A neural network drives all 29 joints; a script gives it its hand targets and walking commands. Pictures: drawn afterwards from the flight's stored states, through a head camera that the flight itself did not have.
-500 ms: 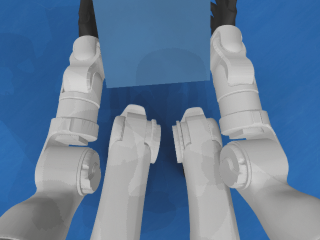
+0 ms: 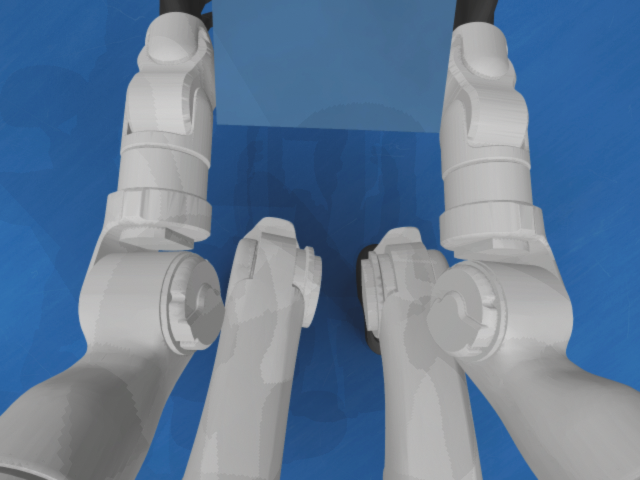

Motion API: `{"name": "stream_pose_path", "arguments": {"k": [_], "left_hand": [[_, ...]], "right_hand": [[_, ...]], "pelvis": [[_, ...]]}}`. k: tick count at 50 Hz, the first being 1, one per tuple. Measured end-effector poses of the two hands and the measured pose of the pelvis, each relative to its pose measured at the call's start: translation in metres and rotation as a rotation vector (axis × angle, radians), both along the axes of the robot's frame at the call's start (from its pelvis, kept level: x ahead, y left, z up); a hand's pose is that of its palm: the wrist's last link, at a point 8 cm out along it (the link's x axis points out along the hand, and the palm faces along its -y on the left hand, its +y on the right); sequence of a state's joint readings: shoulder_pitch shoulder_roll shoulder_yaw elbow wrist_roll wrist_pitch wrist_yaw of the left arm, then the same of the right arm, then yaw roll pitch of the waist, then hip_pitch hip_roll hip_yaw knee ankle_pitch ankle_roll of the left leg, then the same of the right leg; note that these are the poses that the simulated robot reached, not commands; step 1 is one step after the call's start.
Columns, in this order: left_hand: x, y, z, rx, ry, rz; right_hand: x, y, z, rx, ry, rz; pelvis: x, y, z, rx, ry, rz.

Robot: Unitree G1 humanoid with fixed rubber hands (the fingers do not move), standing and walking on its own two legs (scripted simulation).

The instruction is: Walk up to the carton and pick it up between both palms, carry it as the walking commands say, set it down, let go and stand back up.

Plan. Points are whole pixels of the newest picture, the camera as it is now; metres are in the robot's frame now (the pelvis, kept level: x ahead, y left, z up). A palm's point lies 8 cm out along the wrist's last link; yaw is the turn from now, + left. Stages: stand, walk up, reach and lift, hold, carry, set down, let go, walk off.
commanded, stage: reach and lift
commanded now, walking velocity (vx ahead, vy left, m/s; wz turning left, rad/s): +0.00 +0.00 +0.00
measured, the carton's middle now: (323, 39) +0.53 +0.03 -0.17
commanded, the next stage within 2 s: none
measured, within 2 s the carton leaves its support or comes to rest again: neither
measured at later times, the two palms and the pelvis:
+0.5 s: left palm (122, 26) +0.48 +0.17 -0.03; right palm out of the picture +0.51 -0.08 +0.00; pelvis +0.02 +0.01 +0.06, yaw -1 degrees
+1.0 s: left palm out of the picture +0.49 +0.16 +0.03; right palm out of the picture +0.51 -0.09 +0.04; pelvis +0.02 +0.00 +0.10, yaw -1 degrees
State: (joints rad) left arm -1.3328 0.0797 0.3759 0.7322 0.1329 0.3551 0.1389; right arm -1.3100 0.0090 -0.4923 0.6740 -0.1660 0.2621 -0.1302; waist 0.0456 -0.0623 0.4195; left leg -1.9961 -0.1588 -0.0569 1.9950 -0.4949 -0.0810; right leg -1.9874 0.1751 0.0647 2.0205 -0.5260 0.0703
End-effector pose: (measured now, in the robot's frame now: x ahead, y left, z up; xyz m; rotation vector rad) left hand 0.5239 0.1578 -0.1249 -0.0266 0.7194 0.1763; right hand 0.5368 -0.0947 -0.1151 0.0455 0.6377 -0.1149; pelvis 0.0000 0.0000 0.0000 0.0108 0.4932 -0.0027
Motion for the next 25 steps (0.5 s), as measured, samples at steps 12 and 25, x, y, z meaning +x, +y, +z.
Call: {"name": "stream_pose_path", "arguments": {"k": [12, 25], "left_hand": [[-0.03, 0.006, 0.007, -0.051, -0.005, 0.043], [-0.042, 0.013, 0.1, -0.01, 0.032, 0.018]], "right_hand": [[-0.022, 0.007, 0.015, 0.067, 0.006, -0.034], [-0.027, 0.016, 0.116, -0.047, 0.035, 0.048]], "pelvis": [[0.02, -0.004, 0.022, 0.029, -0.083, -0.018], [0.02, 0.007, 0.058, -0.02, 0.055, -0.006]]}}
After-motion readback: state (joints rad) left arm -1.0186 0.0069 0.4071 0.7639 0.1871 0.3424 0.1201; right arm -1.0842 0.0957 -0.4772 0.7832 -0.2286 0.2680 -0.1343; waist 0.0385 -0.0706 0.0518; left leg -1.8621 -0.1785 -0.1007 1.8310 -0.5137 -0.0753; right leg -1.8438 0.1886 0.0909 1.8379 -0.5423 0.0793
